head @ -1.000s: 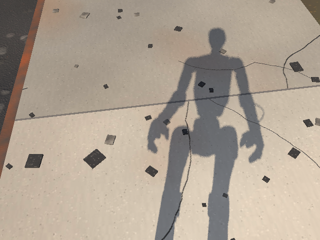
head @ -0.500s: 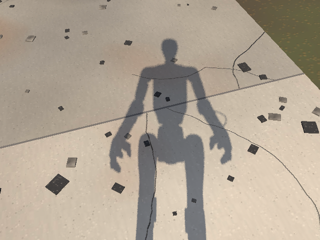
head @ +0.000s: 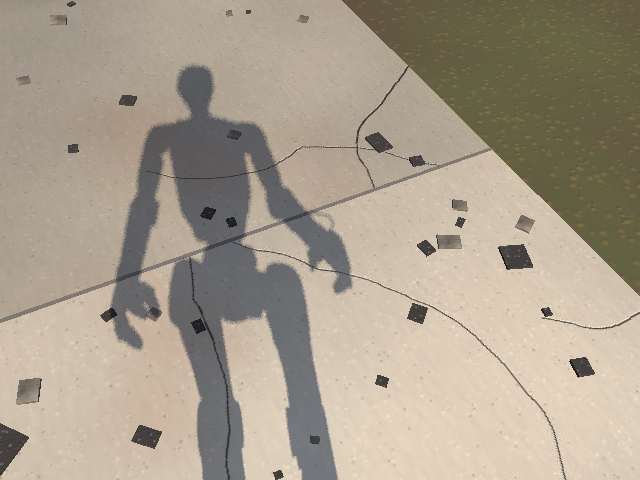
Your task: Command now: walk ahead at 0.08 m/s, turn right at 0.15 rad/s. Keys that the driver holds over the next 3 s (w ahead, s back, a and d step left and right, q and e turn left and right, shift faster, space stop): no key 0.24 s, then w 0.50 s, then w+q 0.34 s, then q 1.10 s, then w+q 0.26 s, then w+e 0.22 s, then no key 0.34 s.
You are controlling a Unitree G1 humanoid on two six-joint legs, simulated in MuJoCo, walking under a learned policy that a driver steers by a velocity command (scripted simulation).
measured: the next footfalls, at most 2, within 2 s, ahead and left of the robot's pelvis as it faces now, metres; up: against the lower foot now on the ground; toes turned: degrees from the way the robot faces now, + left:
right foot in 0.24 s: +0.05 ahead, -0.12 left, +0.00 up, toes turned +4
right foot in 0.92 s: +0.44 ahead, -0.09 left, +0.00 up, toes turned +1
